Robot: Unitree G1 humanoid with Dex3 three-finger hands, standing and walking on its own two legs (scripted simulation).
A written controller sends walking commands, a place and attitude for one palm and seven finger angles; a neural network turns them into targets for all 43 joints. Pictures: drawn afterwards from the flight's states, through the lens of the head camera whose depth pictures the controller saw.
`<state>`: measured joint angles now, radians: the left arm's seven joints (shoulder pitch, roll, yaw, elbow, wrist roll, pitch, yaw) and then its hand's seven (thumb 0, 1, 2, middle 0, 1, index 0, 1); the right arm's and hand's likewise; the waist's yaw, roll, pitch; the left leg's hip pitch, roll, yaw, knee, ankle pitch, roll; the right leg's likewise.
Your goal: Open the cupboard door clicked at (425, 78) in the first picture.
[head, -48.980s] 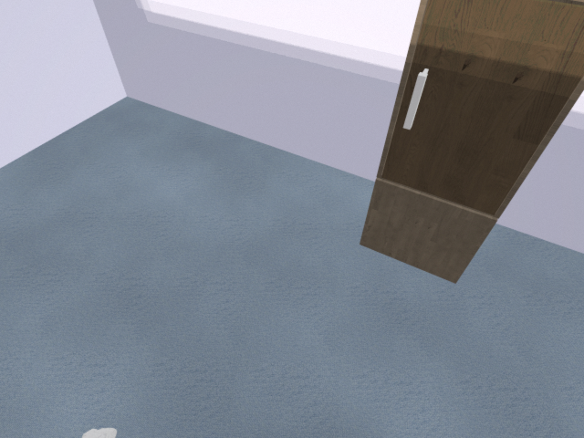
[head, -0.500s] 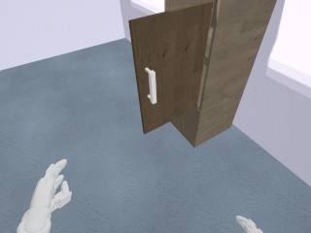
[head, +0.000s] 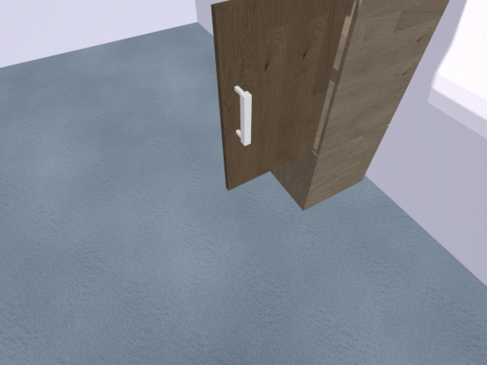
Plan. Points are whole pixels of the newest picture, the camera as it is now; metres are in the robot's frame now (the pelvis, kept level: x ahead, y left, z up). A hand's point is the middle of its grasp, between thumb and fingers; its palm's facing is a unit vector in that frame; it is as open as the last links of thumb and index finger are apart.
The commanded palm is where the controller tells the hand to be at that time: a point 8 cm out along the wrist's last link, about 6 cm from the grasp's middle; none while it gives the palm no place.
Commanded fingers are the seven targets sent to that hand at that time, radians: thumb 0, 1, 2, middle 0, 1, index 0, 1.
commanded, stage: let the arm hang, fingers relaxed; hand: left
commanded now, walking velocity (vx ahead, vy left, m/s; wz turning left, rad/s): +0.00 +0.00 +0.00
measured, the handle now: (242, 116) +0.70 +0.05 -0.02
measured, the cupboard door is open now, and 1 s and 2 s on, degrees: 92 92 92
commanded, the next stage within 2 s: look to check the result in 0.46 s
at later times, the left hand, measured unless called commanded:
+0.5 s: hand out of the picture +0.06 +0.19 -0.17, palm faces +0.00 -0.97 -0.23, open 7.4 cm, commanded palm none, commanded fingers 0.00 0.90 0.90 -0.20 -0.30 -0.20 -0.30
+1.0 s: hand out of the picture +0.09 +0.23 -0.16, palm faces -0.01 -0.95 -0.30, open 7.4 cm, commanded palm none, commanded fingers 0.00 0.90 0.90 -0.20 -0.30 -0.20 -0.30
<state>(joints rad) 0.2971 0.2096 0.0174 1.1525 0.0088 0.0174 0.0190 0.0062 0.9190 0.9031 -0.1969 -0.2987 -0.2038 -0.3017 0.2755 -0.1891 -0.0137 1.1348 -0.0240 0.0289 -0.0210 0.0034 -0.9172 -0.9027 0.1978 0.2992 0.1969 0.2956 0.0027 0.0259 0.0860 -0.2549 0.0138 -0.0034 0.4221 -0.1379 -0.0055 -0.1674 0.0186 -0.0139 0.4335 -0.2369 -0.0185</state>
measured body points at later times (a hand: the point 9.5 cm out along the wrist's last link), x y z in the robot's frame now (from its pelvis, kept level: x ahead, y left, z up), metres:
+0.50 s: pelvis +0.02 +0.00 +0.00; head +0.03 +0.00 +0.45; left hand +0.06 +0.24 -0.15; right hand +0.04 -0.23 -0.16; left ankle +0.06 +0.12 -0.74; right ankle +0.00 -0.11 -0.74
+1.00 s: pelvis +0.03 +0.00 +0.01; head +0.05 -0.01 +0.45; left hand +0.09 +0.28 -0.14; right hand +0.09 -0.28 -0.14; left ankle +0.06 +0.12 -0.74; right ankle +0.00 -0.11 -0.74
